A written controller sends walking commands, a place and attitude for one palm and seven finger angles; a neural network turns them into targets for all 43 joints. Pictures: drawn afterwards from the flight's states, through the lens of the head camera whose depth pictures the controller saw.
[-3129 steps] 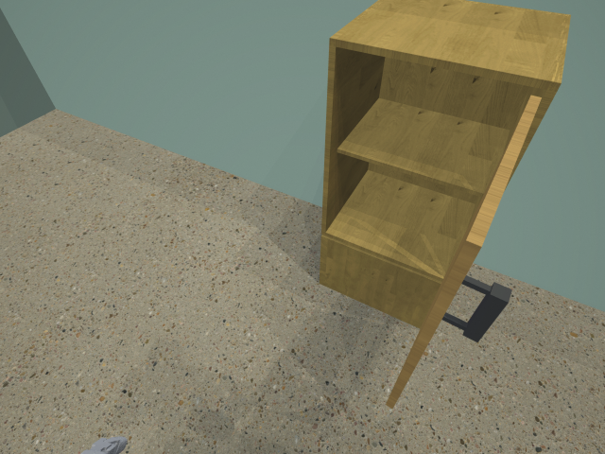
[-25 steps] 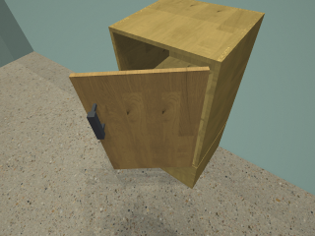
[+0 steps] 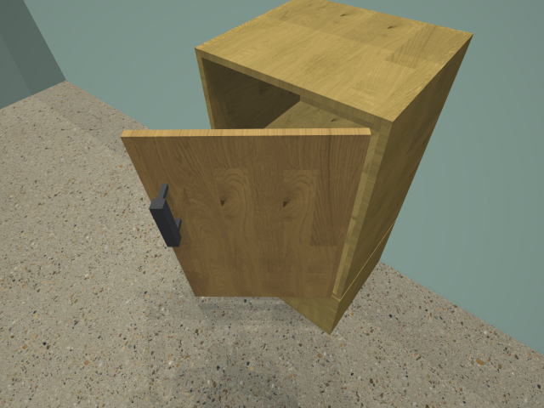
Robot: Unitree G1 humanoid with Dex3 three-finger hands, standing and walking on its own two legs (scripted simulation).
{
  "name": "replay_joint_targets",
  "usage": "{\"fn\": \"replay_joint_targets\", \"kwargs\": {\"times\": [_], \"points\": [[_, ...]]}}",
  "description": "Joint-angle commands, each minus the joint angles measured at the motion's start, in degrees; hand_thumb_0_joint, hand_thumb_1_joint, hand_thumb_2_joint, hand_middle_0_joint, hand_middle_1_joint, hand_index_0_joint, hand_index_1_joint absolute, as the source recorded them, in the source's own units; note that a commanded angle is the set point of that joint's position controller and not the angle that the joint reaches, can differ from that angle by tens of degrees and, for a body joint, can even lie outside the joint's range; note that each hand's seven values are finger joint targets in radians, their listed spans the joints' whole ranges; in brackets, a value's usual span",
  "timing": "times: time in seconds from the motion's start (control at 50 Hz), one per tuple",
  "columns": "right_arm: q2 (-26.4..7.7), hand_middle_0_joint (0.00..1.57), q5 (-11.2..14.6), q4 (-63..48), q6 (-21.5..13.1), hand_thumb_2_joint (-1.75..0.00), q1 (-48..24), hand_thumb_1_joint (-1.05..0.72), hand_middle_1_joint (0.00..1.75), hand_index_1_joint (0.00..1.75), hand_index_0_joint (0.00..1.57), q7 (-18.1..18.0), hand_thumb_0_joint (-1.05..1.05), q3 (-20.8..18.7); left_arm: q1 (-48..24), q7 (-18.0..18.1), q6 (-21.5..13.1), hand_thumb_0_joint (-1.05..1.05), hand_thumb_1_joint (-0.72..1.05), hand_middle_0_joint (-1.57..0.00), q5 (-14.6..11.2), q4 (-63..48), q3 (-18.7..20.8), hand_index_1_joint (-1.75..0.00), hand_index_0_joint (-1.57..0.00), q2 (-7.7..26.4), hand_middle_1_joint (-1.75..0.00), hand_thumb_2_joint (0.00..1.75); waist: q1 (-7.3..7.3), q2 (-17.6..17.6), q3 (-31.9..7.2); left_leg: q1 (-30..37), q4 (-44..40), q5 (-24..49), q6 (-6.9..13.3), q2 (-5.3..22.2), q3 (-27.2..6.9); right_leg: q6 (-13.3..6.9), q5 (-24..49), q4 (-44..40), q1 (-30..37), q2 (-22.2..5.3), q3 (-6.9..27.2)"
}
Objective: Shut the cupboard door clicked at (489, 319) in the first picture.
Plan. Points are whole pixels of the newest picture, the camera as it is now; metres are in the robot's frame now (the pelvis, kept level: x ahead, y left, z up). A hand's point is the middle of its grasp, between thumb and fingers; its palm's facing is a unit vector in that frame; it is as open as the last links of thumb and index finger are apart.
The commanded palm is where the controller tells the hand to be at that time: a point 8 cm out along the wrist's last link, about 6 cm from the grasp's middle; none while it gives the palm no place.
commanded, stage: look again from close up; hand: left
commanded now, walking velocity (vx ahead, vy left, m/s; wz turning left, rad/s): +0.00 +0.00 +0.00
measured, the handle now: (169, 215) +0.45 +0.24 -0.02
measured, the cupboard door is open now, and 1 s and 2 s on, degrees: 37 37 37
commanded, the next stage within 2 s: raise the hand and make a fist in 0.56 s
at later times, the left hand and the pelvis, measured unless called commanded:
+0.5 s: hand out of the picture +0.01 +0.17 -0.17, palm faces +0.03 -0.98 -0.22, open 7.3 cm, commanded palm none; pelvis +0.01 +0.00 +0.00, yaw +0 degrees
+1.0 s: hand (172, 376) +0.17 +0.16 -0.03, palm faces +0.01 -1.00 +0.07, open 6.6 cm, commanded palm +0.11 +0.23 -0.06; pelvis -0.04 +0.01 -0.06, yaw +2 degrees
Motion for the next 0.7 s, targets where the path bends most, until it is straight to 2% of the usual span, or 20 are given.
{"fn": "replay_joint_targets", "kwargs": {"times": [0.0, 0.08, 0.22, 0.3, 0.32, 0.36, 0.4, 0.48, 0.62, 0.64, 0.66, 0.68], "points": [[-3.53, 0.2, 0.01, -0.68, -0.6, -0.9, 4.6, -0.9, 0.3, 0.3, 0.2, -0.49, 0.0, -0.34, 2.83, 0.18, -1.11, 0.0, 0.9, -0.2, -0.19, -1.77, 1.42, -0.3, -0.2, 6.18, -0.3, 0.9, -0.29, -1.97, 0.95, 1.58, -3.77, 7.08, 2.84, 3.01, -2.42, -0.54, 11.18, -6.73, -2.11, -5.51, 5.4], [-4.06, 0.2, 0.01, -0.81, -0.62, -0.9, 3.8, -0.9, 0.3, 0.3, 0.2, -0.51, 0.0, -0.39, 2.79, 0.16, -1.22, 0.0, 0.9, -0.2, -0.29, -1.68, 1.52, -0.3, -0.2, 6.6, -0.3, 0.9, -0.18, -1.73, -0.19, 2.02, -3.35, 7.78, 2.66, 2.89, -2.21, -0.59, 13.38, -6.73, -1.0, -5.85, 5.63], [-3.99, 0.2, -0.01, -0.47, -0.6, -0.9, 3.47, -0.9, 0.3, 0.3, 0.2, -0.61, 0.0, -0.43, 2.76, 0.24, -1.26, 0.0, 0.9, -0.2, -0.22, -1.54, 1.6, -0.3, -0.2, 6.58, -0.3, 0.9, -0.13, -1.51, 0.25, 2.22, -3.47, 8.64, 2.56, 2.93, -2.29, -0.57, 15.22, -6.86, -0.24, -5.86, 5.26], [-3.55, 0.2, -0.02, -0.16, -0.5, -0.9, 3.42, -0.9, 0.3, 0.3, 0.2, -0.63, 0.0, -0.41, 2.87, 0.24, -1.21, 0.0, 0.9, -0.2, -0.16, -1.59, 1.59, -0.3, -0.2, 6.45, -0.3, 0.9, -0.03, -2.71, 1.58, 2.01, -3.97, 7.62, 2.58, 2.98, -2.3, -0.56, 13.91, -7.43, -0.73, -5.71, 5.11], [-3.9, 0.2, -0.01, -0.16, -0.49, -0.9, 3.55, -0.9, 0.3, 0.3, 0.2, -0.63, 0.0, -0.36, 2.82, 0.24, -1.2, 0.0, 0.9, -0.2, -0.21, -1.58, 1.6, -0.3, -0.2, 6.42, -0.3, 0.9, -0.09, -1.85, 1.27, 1.92, -3.94, 7.59, 2.5, 2.91, -2.32, -0.55, 13.59, -7.46, -0.62, -5.71, 5.38], [-3.82, 0.2, -0.06, 0.03, -0.45, -0.9, 3.44, -0.9, 0.3, 0.3, 0.2, -0.59, 0.0, -0.37, 2.75, 0.25, -1.18, 0.0, 0.9, -0.2, -0.29, -1.59, 1.64, -0.3, -0.2, 6.58, -0.3, 0.9, 0.0, -2.31, 1.1, 1.99, -3.93, 7.38, 2.44, 2.93, -2.31, -0.54, 13.05, -7.49, -0.55, -5.75, 5.12], [-3.41, 0.2, -0.03, 0.21, -0.51, -0.9, 3.66, -0.9, 0.3, 0.3, 0.2, -0.62, 0.0, -0.35, 2.72, 0.25, -1.15, 0.0, 0.9, -0.2, -0.16, -1.67, 1.7, -0.3, -0.2, 6.36, -0.3, 0.9, 0.06, -1.56, 2.09, 1.7, -4.44, 7.36, 2.55, 2.98, -2.43, -0.54, 12.25, -7.72, -0.7, -5.58, 4.99], [-3.72, 0.2, -0.09, 0.25, -0.44, -0.9, 3.73, -0.9, 0.3, 0.3, 0.2, -0.53, 0.0, -0.32, 2.92, 0.21, -1.15, 0.0, 0.9, -0.2, -0.31, -1.7, 1.68, -0.3, -0.2, 6.49, -0.3, 0.9, 0.1, -2.67, 1.51, 1.6, -4.32, 6.17, 2.43, 2.72, -2.43, -0.51, 10.67, -8.27, -0.7, -5.81, 5.16], [-3.42, 0.2, -0.11, 0.59, -0.53, -0.9, 4.14, -0.9, 0.3, 0.3, 0.2, -0.55, 0.0, -0.31, 2.98, 0.24, -1.14, 0.0, 0.9, -0.2, -0.27, -1.84, 1.76, -0.3, -0.2, 6.23, -0.3, 0.9, 0.13, -1.73, 1.66, 1.41, -4.62, 6.58, 2.52, 2.8, -2.74, -0.52, 9.82, -8.26, -0.65, -5.57, 4.97], [-6.41, 0.2, 0.75, -3.34, -0.88, -0.9, -3.79, -0.9, 0.3, 0.3, 0.2, 0.07, 0.0, -1.27, 9.81, 2.54, -2.38, 0.0, 0.9, -0.2, 0.07, 0.67, 1.86, -0.3, -0.2, 7.99, -0.3, 0.9, 3.06, -6.0, -0.32, -4.35, 10.98, 3.67, 1.15, 3.22, -0.32, 2.81, 40.05, -7.65, 1.73, -10.88, 10.51], [-18.07, 0.2, 0.26, -19.58, -12.9, -0.9, 2.36, -0.9, 0.3, 0.3, 0.2, -7.02, 0.0, -2.7, -41.06, 0.81, -20.01, 0.0, 0.9, -0.2, -8.98, -91.61, 20.71, -0.3, -0.2, 40.05, -0.3, 0.9, -6.34, -2.15, -26.45, 18.17, 8.43, 15.11, 5.07, 0.78, 1.62, 1.93, 35.69, -1.94, 2.93, -5.32, 7.47], [-10.43, 0.2, 1.79, -19.72, -15.89, -0.9, -2.72, -0.9, 0.3, 0.3, 0.2, -6.27, 0.0, -0.2, -3.33, 1.7, -14.4, 0.0, 0.9, -0.22, -8.57, -71.94, 2.86, -0.32, -0.22, 13.08, -0.32, 0.9, -0.98, 19.29, -31.43, 12.03, 4.88, 23.24, 5.89, -3.52, 2.04, 0.3, 25.92, 3.09, 4.13, -1.46, 3.1]]}}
